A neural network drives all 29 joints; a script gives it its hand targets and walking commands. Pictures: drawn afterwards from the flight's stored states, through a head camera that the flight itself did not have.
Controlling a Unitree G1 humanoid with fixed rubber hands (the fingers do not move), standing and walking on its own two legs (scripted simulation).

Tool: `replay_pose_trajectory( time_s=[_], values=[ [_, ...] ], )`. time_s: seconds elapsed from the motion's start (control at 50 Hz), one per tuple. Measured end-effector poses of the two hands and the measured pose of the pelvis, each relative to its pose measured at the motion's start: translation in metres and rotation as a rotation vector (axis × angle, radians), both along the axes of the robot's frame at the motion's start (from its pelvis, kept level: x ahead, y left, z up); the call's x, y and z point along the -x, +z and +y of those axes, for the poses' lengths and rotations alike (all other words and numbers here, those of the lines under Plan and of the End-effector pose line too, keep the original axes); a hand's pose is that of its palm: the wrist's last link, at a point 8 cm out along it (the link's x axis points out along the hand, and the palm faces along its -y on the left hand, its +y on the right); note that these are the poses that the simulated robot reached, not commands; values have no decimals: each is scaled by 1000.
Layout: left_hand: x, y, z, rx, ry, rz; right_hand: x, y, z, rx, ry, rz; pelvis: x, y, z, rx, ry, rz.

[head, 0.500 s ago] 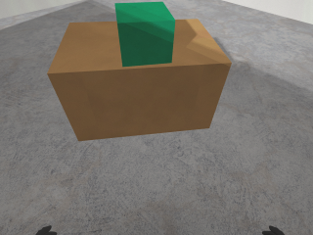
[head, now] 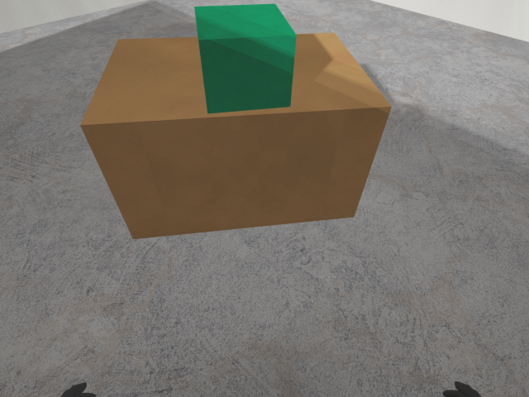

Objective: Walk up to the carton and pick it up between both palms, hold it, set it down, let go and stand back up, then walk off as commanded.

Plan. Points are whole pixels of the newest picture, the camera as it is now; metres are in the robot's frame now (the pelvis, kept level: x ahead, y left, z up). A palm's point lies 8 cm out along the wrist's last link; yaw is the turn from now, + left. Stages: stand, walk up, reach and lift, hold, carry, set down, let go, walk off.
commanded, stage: stand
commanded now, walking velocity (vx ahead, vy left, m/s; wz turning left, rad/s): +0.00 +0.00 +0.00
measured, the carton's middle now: (242, 56) +1.18 +0.12 -0.01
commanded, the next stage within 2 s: none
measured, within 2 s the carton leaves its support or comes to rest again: neither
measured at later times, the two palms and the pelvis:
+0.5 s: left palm out of the picture +0.10 +0.32 -0.09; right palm out of the picture +0.11 -0.30 -0.08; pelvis +0.00 +0.00 +0.00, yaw +0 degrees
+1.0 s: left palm out of the picture +0.10 +0.32 -0.09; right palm out of the picture +0.11 -0.30 -0.08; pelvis +0.00 +0.00 +0.00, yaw +0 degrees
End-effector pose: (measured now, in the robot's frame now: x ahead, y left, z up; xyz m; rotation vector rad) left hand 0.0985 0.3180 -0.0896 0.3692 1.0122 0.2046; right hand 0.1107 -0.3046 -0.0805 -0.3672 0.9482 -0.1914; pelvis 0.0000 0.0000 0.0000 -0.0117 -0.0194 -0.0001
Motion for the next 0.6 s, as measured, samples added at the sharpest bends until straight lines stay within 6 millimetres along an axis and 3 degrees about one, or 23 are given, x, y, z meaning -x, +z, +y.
replay_pose_trajectory(
  time_s=[0.6],
  values=[
    [1, 0, 0, 0, 0, -2, 1, 0, 0, 0, 0, -1, 1, 0, 0, 0, 0, -1]
  ],
)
